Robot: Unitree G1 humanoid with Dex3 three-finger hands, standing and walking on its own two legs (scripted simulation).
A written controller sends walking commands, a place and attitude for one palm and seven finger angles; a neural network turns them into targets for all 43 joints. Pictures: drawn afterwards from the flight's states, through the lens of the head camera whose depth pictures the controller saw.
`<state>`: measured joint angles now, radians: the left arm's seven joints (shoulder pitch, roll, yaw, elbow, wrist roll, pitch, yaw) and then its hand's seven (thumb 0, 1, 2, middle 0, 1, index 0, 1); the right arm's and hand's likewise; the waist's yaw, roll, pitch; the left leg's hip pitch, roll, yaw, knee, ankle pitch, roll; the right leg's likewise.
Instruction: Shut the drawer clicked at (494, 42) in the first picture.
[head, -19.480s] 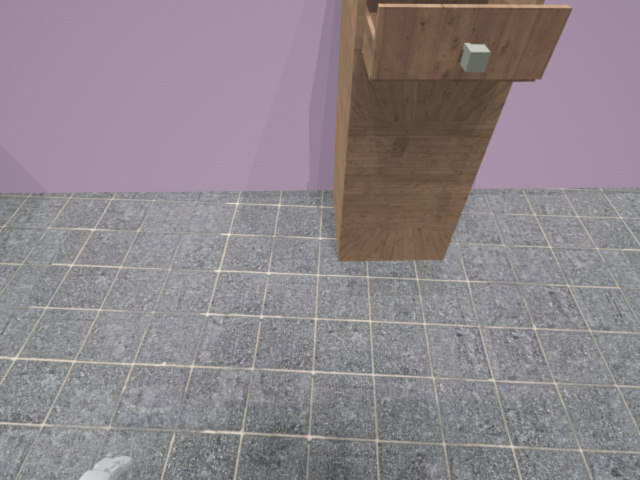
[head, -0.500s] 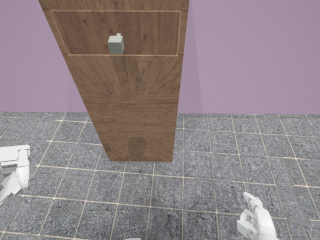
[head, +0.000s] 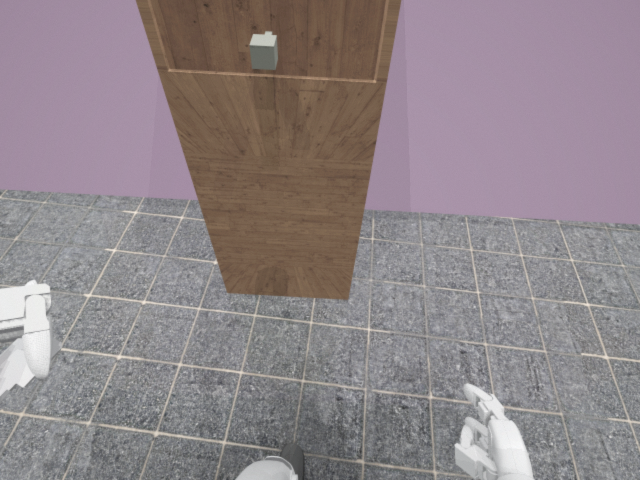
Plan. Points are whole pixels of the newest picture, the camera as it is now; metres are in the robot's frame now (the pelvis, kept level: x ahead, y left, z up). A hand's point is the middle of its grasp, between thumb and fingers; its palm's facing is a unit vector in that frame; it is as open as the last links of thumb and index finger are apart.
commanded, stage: step back with the hand held close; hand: left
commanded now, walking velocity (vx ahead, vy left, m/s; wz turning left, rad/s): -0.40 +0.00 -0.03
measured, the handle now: (265, 46) +0.73 +0.17 +0.16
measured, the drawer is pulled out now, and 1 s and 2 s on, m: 0.00 0.00 0.00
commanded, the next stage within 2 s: stop stepping back and stand still in 0.20 s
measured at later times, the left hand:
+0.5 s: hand out of the picture +0.07 +0.24 +0.18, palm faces +0.39 -0.81 -0.43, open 3.2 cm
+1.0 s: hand out of the picture +0.04 +0.26 +0.17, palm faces +0.41 -0.81 -0.41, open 3.2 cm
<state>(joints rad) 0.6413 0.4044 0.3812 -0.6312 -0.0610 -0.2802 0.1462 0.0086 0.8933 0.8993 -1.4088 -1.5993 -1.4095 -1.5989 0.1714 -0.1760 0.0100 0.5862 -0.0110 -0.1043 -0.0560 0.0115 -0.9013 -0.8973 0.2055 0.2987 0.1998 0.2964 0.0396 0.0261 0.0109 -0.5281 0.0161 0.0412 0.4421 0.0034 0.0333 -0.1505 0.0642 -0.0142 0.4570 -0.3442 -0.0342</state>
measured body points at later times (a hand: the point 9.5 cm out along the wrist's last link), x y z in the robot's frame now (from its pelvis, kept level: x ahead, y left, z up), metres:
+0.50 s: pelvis -0.10 +0.00 +0.01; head -0.11 +0.02 +0.46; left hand +0.05 +0.28 +0.20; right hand +0.04 -0.25 -0.07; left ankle -0.13 +0.13 -0.70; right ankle -0.09 -0.10 -0.73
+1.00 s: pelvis -0.14 +0.02 +0.00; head -0.15 +0.02 +0.45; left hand +0.01 +0.30 +0.19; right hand +0.01 -0.22 -0.09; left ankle -0.15 +0.14 -0.73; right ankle -0.09 -0.10 -0.73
